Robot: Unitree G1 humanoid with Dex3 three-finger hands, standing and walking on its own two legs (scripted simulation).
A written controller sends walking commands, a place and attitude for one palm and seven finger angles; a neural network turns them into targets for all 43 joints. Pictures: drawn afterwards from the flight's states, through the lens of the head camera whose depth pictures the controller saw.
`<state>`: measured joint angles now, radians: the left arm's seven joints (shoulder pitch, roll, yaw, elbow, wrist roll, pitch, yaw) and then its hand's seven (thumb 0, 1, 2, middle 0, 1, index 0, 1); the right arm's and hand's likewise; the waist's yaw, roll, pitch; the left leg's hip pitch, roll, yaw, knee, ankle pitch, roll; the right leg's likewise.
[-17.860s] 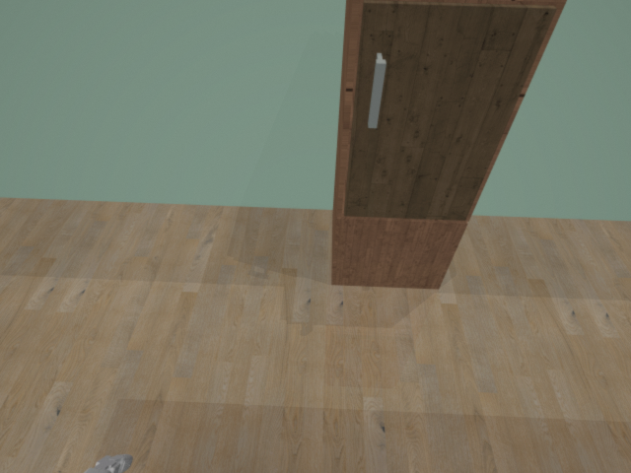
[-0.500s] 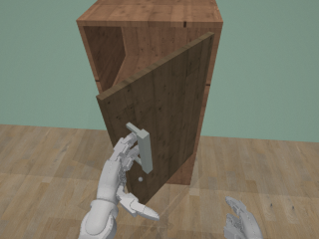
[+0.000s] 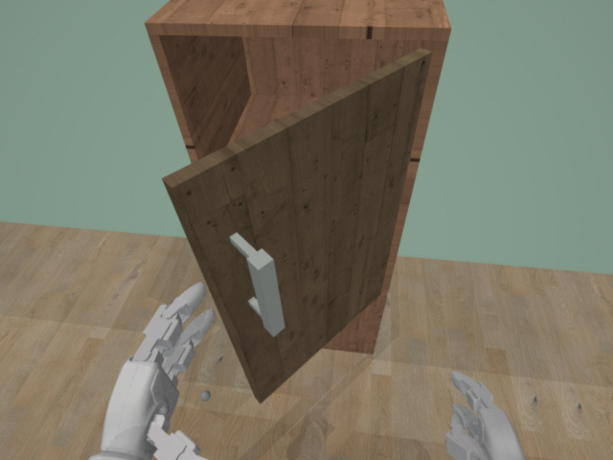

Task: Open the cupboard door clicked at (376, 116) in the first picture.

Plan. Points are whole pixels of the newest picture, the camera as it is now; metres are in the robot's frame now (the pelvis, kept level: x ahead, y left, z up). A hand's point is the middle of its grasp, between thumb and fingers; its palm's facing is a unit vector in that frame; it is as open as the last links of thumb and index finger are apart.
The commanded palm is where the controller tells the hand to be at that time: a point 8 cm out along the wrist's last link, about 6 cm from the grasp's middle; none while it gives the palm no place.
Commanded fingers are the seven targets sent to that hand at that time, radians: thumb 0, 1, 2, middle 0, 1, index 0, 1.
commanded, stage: slide the hand sideways off the handle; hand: left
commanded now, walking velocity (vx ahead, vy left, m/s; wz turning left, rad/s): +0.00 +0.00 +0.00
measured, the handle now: (258, 287) +0.30 +0.08 +0.10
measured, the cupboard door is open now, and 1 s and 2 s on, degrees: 50 50 50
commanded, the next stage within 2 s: draw the hand back to the body in 0.08 s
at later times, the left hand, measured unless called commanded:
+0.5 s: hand (149, 396) +0.17 +0.16 +0.12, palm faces -0.05 -1.00 -0.06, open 16.3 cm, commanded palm +0.14 +0.22 +0.13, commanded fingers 0.00 -0.50 0.30 -0.15 -0.30 -0.15 -0.30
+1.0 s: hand (51, 367) +0.18 +0.24 +0.15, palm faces +0.25 -0.91 -0.33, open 13.7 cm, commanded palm +0.13 +0.29 +0.18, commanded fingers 0.00 0.27 0.63 -0.18 -0.30 -0.18 -0.30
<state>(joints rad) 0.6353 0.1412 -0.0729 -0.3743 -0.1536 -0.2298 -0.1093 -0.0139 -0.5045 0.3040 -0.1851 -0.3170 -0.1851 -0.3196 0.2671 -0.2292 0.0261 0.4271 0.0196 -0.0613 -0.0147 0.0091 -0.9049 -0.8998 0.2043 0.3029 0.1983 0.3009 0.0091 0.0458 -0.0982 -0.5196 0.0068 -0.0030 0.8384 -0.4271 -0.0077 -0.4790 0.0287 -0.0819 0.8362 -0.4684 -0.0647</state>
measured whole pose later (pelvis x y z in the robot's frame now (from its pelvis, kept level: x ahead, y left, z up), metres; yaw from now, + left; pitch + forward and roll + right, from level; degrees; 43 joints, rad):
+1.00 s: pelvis -0.01 +0.04 +0.03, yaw +0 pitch -1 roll -1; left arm 0.58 0.30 0.12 -0.49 -0.04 -0.04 0.10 -0.01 -0.06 0.49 -0.18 -0.30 -0.17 -0.30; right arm 0.23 -0.21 0.07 0.56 0.01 -0.13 -0.09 0.01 -0.90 -0.90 0.21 0.30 0.20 0.30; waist 0.05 0.05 -0.02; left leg -0.26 -0.02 0.02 0.59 -0.31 0.05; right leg -0.20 0.01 -0.05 0.54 -0.32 -0.01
